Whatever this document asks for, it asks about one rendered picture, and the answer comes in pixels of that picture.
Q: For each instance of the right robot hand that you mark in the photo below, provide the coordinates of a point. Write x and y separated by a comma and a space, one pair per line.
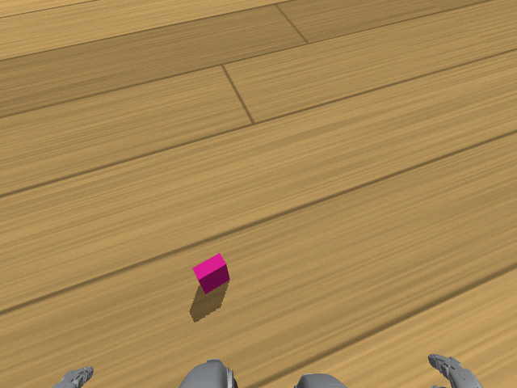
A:
453, 371

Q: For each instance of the carton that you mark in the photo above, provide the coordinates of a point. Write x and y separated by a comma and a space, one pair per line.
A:
212, 273

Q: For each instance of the left robot hand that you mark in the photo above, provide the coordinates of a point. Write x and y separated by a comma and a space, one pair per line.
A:
75, 379

